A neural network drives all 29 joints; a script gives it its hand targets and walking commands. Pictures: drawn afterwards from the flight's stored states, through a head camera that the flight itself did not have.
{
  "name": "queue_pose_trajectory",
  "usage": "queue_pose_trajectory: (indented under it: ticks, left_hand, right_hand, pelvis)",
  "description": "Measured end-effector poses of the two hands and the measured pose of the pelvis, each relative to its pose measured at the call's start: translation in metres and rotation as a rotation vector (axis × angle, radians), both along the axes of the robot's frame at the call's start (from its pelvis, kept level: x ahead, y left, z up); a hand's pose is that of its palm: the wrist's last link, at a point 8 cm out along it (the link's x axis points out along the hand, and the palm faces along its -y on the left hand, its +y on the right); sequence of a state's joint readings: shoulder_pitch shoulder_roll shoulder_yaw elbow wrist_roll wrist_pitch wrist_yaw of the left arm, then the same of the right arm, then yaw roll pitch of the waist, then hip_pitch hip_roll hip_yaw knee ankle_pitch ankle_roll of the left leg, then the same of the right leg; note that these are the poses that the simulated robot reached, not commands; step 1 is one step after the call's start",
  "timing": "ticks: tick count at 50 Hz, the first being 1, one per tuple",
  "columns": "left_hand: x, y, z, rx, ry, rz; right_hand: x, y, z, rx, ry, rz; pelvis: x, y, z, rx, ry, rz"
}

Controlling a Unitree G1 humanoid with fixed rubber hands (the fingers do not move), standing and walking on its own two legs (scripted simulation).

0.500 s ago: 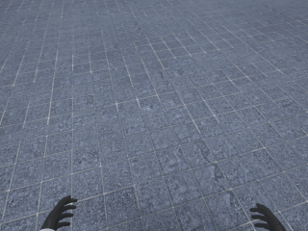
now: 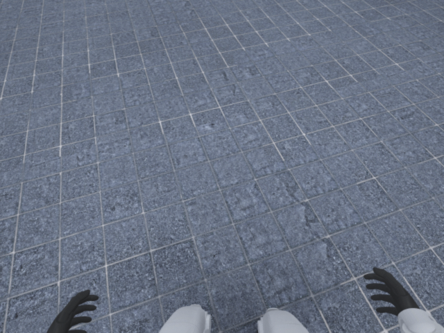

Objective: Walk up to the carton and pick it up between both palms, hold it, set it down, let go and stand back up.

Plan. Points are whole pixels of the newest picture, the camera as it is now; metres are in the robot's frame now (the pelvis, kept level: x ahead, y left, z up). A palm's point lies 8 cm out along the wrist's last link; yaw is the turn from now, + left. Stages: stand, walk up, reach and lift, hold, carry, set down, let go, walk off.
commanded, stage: walk up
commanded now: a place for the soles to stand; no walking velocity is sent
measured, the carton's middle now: out of the picture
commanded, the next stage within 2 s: none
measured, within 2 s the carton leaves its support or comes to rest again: neither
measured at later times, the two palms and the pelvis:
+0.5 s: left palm out of the picture +0.00 +0.43 -0.10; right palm out of the picture -0.04 -0.19 -0.05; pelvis -0.13 +0.14 +0.01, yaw -13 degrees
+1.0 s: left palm out of the picture -0.02 +0.50 -0.08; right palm out of the picture -0.36 -0.02 -0.07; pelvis -0.29 +0.31 +0.01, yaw -28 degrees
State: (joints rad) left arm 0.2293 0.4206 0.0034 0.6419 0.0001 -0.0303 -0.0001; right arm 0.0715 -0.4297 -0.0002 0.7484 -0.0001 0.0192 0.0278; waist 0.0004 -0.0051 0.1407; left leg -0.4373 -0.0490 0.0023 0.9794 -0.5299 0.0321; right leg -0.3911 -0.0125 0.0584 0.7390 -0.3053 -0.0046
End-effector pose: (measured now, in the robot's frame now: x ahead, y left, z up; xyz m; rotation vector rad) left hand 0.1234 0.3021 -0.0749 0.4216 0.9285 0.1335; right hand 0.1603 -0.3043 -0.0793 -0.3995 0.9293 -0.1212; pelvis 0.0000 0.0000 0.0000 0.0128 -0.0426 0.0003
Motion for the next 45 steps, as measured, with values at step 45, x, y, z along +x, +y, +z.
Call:
queue_pose_trajectory:
  ticks: [45]
  left_hand:
    - [-0.127,0.197,-0.017,-0.026,0.020,-0.368]
  right_hand:
    - [-0.445,0.238,-0.003,-0.063,0.161,-0.480]
  pelvis:
    - [-0.261,0.272,-0.006,0.024,-0.036,-0.399]
